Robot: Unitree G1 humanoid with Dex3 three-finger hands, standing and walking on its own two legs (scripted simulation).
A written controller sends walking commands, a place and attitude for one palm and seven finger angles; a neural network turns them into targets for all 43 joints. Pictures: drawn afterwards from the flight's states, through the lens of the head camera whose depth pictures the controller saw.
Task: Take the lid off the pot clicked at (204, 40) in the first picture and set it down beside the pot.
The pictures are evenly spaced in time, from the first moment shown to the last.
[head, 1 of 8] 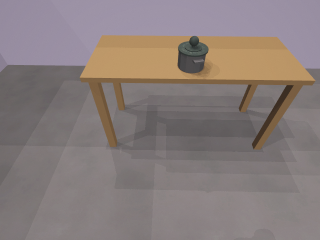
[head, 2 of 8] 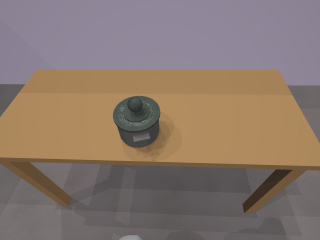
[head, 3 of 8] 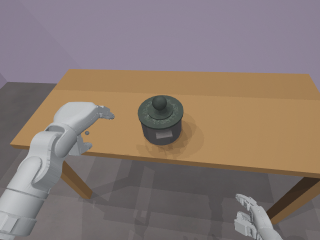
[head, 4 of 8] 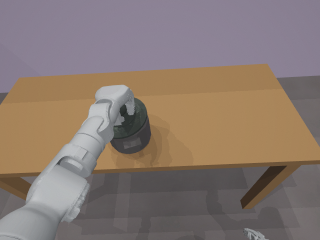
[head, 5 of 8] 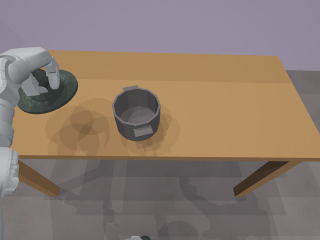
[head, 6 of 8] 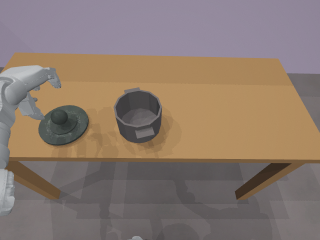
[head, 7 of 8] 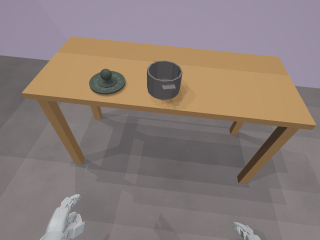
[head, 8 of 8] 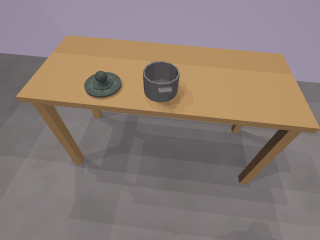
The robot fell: no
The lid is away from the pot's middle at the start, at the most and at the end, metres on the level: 0.00 0.25 0.25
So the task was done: yes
